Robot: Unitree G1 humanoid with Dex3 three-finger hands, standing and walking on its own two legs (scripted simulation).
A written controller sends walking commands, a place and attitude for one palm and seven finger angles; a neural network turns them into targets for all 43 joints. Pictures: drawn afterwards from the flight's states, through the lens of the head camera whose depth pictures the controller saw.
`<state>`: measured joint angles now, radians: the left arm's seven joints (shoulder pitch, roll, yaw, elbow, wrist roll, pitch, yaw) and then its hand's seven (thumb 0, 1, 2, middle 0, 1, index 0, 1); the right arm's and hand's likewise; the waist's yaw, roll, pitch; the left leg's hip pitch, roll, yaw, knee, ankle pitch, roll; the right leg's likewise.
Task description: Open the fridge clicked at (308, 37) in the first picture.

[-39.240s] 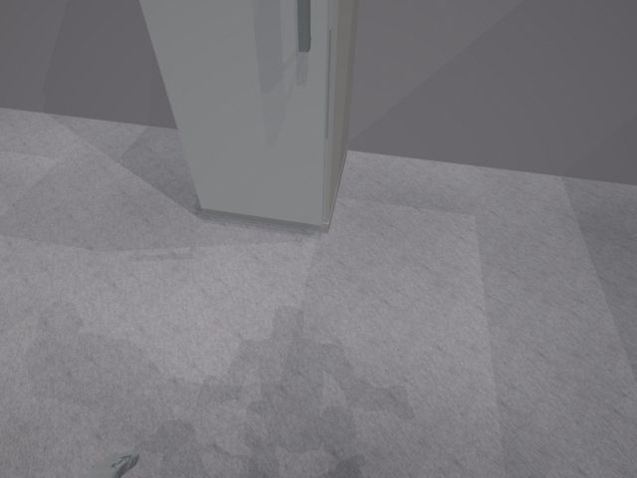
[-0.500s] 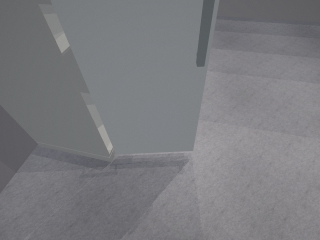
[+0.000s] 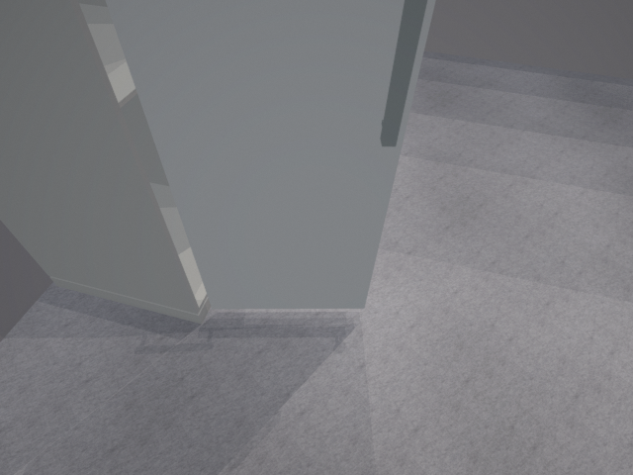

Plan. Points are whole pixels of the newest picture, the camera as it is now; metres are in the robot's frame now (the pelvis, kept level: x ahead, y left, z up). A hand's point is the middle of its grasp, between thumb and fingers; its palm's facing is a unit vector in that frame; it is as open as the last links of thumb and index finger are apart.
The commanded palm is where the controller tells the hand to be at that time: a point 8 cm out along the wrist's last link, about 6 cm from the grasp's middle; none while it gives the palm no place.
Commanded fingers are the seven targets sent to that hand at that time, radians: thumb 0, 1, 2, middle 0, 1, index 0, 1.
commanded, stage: let the arm hang, fingers relaxed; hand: right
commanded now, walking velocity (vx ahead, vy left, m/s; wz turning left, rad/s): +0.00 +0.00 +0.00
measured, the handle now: (406, 29) +0.72 -0.08 +0.24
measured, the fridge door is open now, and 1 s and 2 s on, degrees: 74 74 74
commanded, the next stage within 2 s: look to check the result in 0.26 s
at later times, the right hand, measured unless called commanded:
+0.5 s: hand out of the picture +0.02 -0.17 -0.17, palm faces +0.00 +0.98 -0.20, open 7.3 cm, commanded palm none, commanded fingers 0.00 -0.90 -0.90 0.20 0.30 0.20 0.30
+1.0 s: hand out of the picture +0.04 -0.16 -0.17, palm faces +0.00 +0.98 -0.18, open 7.3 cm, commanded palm none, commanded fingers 0.00 -0.90 -0.90 0.20 0.30 0.20 0.30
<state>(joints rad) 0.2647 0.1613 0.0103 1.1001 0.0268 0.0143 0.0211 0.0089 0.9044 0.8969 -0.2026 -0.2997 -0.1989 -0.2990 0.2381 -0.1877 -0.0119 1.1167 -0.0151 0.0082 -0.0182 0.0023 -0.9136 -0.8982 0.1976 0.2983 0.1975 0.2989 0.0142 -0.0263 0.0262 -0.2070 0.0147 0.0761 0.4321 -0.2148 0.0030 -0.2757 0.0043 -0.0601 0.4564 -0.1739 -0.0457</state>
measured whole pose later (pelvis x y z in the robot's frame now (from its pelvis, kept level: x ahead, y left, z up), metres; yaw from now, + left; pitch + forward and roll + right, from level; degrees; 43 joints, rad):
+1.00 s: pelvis +0.03 +0.01 +0.00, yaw +1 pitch -1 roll +0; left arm 0.24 0.15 0.00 1.15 0.02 0.00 0.04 0.01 0.91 0.90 -0.20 -0.30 -0.20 -0.30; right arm 0.24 -0.15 0.00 1.15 -0.01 -0.01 -0.03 0.00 -0.92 -0.90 0.20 0.30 0.20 0.30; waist 0.01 0.00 0.04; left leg -0.13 0.00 0.06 0.38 -0.24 0.01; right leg -0.19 -0.01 -0.07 0.41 -0.20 -0.03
